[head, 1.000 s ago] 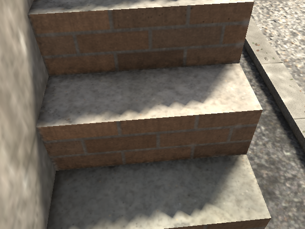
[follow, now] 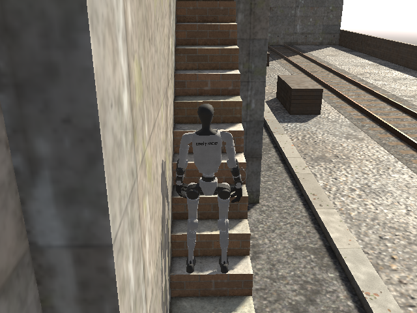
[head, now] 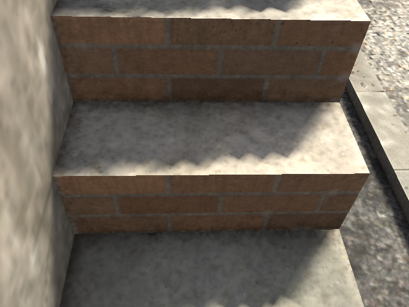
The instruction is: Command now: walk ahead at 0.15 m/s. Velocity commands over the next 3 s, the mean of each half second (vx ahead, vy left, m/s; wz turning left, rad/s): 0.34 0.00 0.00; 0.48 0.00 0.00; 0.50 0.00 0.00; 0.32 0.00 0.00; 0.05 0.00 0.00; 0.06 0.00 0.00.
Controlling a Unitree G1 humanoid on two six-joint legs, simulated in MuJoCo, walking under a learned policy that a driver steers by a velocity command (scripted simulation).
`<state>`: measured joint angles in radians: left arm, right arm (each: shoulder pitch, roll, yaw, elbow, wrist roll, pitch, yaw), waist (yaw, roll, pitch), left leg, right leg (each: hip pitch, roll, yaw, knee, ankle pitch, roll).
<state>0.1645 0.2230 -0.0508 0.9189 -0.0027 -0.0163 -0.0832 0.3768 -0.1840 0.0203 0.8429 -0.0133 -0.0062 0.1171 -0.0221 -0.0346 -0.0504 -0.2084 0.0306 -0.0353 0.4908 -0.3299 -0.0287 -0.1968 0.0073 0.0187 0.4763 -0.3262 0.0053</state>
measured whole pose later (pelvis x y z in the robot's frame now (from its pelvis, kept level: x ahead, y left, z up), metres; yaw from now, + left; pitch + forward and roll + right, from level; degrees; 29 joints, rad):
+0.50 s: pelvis +0.03 -0.01 +0.00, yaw +0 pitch +5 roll -1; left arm 0.31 0.23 0.01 1.09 0.00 0.02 -0.09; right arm 0.41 -0.19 0.01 0.87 -0.06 0.08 0.14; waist 0.03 -0.01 -0.09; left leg -0.21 0.06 0.03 0.48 -0.35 0.07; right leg -0.20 0.02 0.01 0.47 -0.33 -0.07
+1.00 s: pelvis +0.01 +0.00 +0.00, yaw +0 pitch +6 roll +0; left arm 0.21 0.27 0.03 0.94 0.01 0.04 -0.09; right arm 0.45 -0.18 0.02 0.82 -0.07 0.08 0.13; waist -0.01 -0.02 -0.11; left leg -0.23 0.04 0.01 0.43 -0.33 0.04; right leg -0.27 0.01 -0.01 0.51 -0.32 -0.12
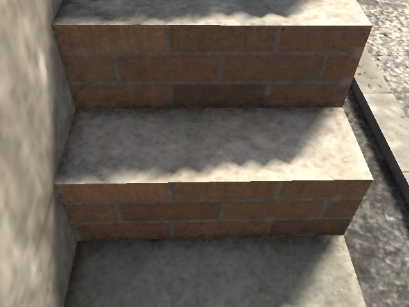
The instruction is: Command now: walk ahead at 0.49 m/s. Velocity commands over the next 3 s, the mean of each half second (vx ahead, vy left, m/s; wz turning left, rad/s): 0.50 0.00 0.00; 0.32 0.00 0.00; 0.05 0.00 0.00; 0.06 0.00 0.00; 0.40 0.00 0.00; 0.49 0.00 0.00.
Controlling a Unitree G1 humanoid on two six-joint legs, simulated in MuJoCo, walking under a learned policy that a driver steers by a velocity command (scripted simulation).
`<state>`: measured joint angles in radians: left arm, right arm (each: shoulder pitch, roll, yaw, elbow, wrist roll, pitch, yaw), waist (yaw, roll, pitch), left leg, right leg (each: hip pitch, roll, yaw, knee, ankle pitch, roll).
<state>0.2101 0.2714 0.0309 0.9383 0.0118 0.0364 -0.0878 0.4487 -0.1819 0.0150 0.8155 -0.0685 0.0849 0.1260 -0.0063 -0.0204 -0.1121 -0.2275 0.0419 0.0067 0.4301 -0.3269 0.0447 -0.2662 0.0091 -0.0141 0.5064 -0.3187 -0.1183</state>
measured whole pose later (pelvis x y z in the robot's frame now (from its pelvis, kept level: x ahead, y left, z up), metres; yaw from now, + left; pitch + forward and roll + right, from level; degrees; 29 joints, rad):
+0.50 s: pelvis +0.00 +0.02 +0.03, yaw +0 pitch +14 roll +8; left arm 0.52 0.27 0.01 1.06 0.10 -0.02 -0.11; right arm 0.06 -0.10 0.09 0.46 -0.01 0.10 0.08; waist -0.02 -0.15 -0.22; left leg -1.11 -0.10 0.13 1.53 -0.73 0.05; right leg -0.20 -0.18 0.03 0.06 -0.08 -0.09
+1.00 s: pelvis -0.03 -0.01 +0.00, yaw +1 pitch +4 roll +4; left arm 0.47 0.29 -0.01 0.86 0.07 -0.02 -0.09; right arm 0.06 -0.23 0.05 0.53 0.04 -0.02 0.06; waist -0.02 -0.06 -0.09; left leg -1.03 0.00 0.05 1.69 -0.87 -0.06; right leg -0.26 -0.05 -0.05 0.58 -0.36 -0.05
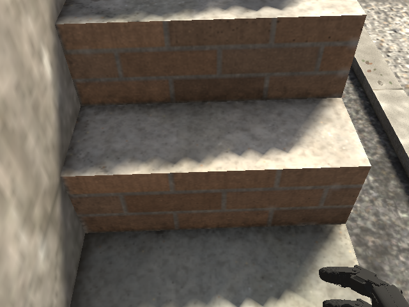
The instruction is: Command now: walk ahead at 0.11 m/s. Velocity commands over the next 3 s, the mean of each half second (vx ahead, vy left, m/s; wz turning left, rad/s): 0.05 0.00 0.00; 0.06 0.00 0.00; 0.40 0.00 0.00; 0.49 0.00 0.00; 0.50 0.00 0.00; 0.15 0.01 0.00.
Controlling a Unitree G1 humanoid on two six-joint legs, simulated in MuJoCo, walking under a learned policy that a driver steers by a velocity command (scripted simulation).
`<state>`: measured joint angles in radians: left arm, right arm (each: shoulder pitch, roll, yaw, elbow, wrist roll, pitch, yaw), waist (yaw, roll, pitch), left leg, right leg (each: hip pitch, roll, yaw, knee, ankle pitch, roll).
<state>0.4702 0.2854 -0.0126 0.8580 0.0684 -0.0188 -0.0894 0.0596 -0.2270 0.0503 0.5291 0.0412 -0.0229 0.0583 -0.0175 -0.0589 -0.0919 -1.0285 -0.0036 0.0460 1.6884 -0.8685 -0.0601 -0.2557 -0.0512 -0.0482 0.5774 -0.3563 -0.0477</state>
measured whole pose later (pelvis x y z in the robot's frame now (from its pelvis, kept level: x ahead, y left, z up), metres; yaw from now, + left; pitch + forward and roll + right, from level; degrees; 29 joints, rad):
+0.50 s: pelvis -0.03 -0.01 -0.01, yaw +0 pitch +2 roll -1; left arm 0.09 0.25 0.03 0.90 -0.01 -0.06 -0.09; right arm 0.42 -0.21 0.00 0.84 -0.02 0.02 0.14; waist -0.02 0.06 -0.01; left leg -0.31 0.06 0.01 0.62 -0.34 -0.03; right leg -0.26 0.05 -0.10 0.58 -0.36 -0.08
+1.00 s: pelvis -0.02 +0.00 +0.00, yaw +0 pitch +0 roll +1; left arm 0.28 0.23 0.04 0.98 0.02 -0.03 -0.04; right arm 0.35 -0.19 0.00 0.85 -0.06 -0.01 0.14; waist 0.02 -0.02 -0.02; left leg -0.22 0.01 0.03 0.52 -0.32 0.04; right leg -0.19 0.04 -0.04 0.55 -0.40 -0.10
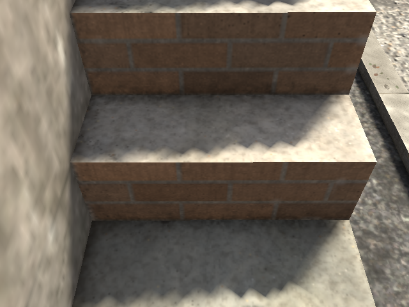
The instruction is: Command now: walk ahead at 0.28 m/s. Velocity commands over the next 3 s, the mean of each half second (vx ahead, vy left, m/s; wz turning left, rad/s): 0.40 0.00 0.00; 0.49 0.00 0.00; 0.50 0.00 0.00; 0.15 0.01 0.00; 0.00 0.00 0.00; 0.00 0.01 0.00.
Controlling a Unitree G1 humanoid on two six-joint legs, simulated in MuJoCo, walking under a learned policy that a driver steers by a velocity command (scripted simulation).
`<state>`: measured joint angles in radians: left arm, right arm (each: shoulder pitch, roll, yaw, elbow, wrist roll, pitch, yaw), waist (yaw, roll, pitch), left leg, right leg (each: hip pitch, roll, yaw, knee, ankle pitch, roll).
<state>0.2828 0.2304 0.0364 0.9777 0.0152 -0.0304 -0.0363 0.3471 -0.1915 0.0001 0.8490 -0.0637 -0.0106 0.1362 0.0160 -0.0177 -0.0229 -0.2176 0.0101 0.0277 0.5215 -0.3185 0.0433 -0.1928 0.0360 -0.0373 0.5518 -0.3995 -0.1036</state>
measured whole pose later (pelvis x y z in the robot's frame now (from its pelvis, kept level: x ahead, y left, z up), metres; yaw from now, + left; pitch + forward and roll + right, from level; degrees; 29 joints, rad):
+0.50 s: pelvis +0.13 +0.03 +0.14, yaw -1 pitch +2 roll +2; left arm 0.37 0.18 0.05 1.06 0.02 -0.01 -0.08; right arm 0.21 -0.15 0.02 0.86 0.02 0.01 -0.09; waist 0.00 -0.09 -0.07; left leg -0.50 -0.10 0.02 1.02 -0.86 0.07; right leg -0.54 0.12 0.16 1.54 0.03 -0.05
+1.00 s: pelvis +0.30 -0.05 +0.25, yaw +0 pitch +1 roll -3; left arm 0.00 0.13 -0.02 0.65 0.05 0.00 -0.02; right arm 0.37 -0.23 -0.03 1.01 0.03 -0.08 0.02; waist 0.08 0.11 -0.02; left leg -0.13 0.19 0.04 0.76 -0.09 0.09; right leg -1.01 0.06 -0.03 1.52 -0.57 -0.09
